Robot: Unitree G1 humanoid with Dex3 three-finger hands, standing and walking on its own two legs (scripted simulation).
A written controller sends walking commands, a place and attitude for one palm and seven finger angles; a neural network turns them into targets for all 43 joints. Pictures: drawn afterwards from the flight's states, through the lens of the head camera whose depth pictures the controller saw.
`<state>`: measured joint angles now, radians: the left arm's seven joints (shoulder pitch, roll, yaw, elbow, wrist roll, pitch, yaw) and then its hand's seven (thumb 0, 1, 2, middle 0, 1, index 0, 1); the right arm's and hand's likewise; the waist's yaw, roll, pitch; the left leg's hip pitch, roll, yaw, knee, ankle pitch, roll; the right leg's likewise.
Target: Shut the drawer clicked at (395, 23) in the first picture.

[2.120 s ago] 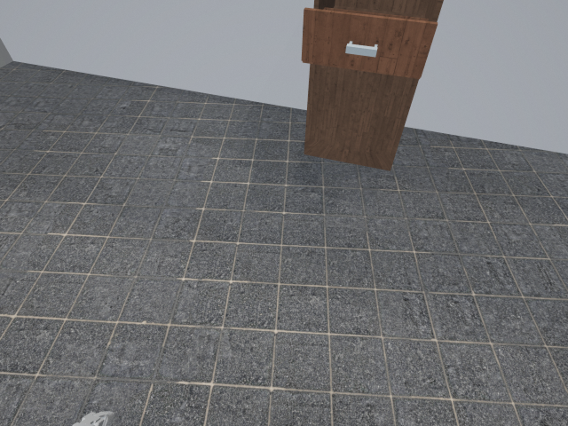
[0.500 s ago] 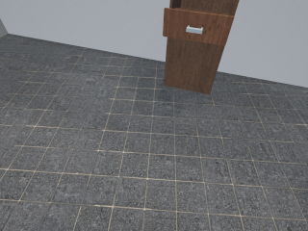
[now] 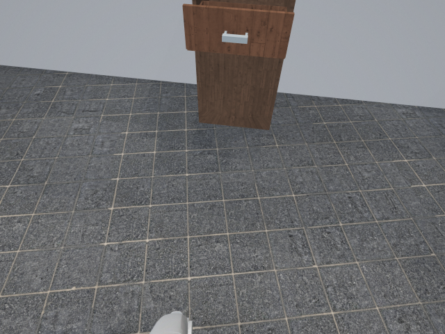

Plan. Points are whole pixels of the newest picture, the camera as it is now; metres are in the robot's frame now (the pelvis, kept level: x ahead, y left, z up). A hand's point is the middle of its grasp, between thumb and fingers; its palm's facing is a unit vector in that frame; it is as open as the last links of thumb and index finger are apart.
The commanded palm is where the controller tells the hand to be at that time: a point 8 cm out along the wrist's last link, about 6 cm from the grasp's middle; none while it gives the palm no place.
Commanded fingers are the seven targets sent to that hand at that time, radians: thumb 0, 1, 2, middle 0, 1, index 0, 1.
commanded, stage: walk to a spot facing it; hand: left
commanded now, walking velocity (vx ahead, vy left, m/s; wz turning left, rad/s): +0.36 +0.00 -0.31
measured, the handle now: (235, 36) +1.20 +0.06 -0.02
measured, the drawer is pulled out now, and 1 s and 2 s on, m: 0.28 0.28 0.28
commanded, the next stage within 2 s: turn to face it in 1.32 s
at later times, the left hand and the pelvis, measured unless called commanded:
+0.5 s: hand (147, 239) +0.34 +0.22 -0.16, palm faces -0.20 -0.96 -0.21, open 7.4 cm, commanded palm none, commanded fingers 0.00 0.90 0.90 -0.20 -0.30 -0.20 -0.30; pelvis +0.20 +0.05 +0.00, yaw -13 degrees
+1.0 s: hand (175, 205) +0.47 +0.18 -0.20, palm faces -0.26 -0.95 -0.17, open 7.3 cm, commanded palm none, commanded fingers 0.00 0.90 0.90 -0.20 -0.30 -0.20 -0.30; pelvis +0.43 +0.00 -0.01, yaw -19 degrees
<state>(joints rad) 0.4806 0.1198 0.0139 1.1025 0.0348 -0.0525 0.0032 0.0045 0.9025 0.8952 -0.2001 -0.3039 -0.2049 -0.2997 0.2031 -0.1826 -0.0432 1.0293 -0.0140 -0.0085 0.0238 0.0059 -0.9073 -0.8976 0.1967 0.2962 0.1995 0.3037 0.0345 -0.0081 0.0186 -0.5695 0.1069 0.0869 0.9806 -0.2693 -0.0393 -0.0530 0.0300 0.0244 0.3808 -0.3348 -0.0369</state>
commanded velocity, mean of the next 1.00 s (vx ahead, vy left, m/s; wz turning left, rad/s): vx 0.36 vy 0.00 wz -0.28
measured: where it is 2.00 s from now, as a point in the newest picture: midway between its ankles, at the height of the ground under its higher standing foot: (246, 248)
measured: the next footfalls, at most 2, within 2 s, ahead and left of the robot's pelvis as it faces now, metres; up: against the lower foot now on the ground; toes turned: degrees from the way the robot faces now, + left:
left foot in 0.16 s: +0.22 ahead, +0.15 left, +0.00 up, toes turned +4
right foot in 0.62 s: +0.35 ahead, -0.13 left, +0.00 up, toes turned -24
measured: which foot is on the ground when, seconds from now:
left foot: up 0.00-0.14, down 0.16-0.62, up 0.64-0.98, down 1.00-1.00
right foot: down 0.00-0.16, up 0.18-0.60, down 0.62-1.00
